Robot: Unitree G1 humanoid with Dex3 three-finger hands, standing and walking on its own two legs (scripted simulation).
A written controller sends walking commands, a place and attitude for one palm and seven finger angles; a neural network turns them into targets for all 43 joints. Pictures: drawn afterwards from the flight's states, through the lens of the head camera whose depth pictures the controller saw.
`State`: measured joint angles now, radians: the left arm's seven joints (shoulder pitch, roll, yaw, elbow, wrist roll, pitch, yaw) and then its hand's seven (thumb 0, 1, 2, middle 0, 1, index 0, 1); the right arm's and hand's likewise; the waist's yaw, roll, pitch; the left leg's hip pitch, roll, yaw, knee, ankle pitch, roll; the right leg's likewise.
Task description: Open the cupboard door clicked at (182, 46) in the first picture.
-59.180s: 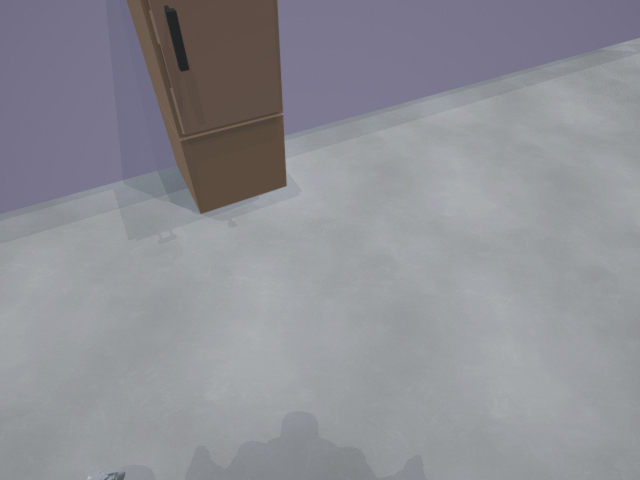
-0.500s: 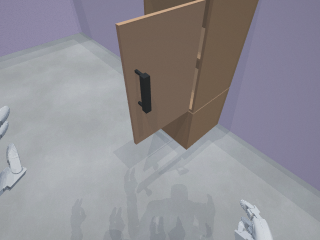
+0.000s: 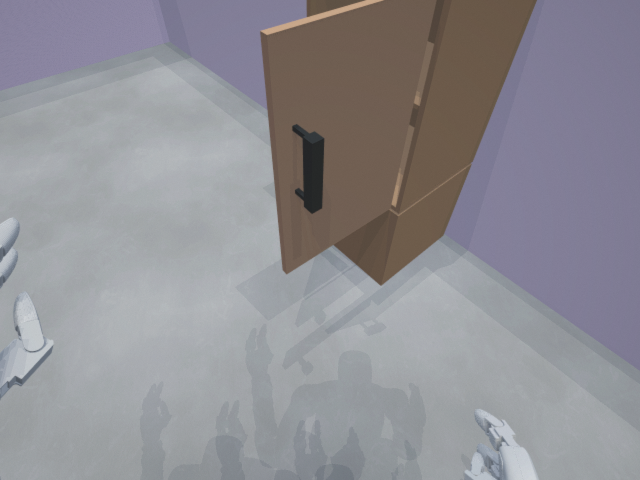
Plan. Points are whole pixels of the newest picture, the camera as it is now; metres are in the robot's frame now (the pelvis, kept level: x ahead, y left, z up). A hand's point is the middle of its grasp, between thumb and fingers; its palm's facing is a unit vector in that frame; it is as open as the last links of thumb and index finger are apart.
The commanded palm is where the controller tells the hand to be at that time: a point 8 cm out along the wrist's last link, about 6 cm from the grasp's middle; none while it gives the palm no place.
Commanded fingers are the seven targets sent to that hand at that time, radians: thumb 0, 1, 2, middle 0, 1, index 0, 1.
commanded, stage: let the arm hang, fingers relaxed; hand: left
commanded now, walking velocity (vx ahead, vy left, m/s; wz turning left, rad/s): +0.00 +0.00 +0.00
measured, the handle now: (305, 169) +0.65 +0.07 -0.01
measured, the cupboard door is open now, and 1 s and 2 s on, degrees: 88 88 88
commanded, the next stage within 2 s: look to check the result in 1.18 s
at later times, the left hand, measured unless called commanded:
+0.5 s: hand out of the picture -0.03 +0.17 -0.18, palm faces +0.02 -0.98 -0.19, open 7.1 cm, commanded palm none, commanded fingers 0.00 0.90 0.90 -0.20 -0.30 -0.20 -0.30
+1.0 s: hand out of the picture +0.03 +0.20 -0.16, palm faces +0.04 -0.96 -0.26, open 7.3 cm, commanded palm none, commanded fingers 0.00 0.90 0.90 -0.20 -0.30 -0.20 -0.30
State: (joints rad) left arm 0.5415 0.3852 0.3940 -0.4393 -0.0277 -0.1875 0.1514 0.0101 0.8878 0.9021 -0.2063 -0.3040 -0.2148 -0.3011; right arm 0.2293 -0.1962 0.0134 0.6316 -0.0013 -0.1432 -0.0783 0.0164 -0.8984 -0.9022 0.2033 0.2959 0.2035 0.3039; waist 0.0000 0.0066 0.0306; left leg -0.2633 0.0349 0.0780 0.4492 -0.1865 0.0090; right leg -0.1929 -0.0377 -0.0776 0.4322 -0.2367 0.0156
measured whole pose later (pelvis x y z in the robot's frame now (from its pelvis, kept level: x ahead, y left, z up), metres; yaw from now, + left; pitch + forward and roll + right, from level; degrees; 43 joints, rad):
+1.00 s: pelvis -0.01 -0.01 +0.00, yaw +2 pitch -2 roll +0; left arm 0.17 0.22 0.01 1.12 0.01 0.00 0.02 0.00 0.91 0.90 -0.20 -0.30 -0.20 -0.30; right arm 0.19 -0.20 -0.01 1.13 -0.02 0.01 0.00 0.01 -0.91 -0.90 0.20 0.30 0.20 0.30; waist -0.01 0.03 0.05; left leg -0.22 0.02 0.04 0.39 -0.14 0.00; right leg -0.15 -0.05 -0.11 0.42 -0.23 0.00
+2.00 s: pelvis +0.03 -0.02 +0.01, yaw +2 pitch -1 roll +0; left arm 0.10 0.31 0.01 1.13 0.01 -0.02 0.00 0.00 0.90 0.90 -0.20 -0.30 -0.21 -0.30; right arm 0.09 -0.32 0.00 1.13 -0.02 0.00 0.00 0.01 -0.90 -0.90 0.20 0.30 0.20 0.30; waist -0.01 0.02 0.06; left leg -0.13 0.03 0.05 0.30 -0.14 -0.02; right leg -0.06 -0.03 -0.11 0.30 -0.22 0.00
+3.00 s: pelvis +0.04 -0.01 +0.01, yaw +1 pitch -1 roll +0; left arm 0.13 0.29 0.00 1.14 0.01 -0.01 0.01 0.00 0.90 0.90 -0.20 -0.30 -0.21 -0.30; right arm 0.12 -0.29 0.00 1.14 -0.02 0.00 -0.01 0.01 -0.90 -0.90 0.20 0.30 0.20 0.30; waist -0.01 0.00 0.06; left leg -0.11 0.02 0.06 0.30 -0.17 -0.01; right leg -0.03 -0.04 -0.10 0.28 -0.23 0.01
